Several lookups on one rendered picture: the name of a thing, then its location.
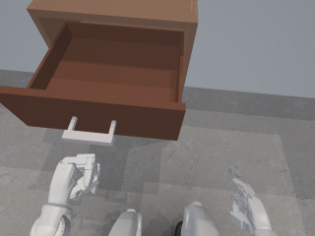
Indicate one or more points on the robot left hand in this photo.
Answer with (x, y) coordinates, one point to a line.
(83, 170)

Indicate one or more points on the left robot thigh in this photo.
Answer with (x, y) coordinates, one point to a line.
(129, 223)

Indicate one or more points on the left robot forearm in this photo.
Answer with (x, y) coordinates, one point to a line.
(54, 221)

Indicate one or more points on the drawer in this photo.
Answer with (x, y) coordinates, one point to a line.
(103, 73)

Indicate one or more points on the right robot thigh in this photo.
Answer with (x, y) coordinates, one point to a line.
(199, 222)

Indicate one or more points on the robot thigh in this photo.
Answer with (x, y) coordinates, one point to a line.
(129, 223)
(199, 222)

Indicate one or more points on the robot right hand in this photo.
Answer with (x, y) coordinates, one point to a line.
(253, 215)

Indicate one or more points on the handle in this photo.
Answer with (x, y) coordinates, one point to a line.
(89, 138)

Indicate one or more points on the cabinet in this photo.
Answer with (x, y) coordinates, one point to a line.
(182, 15)

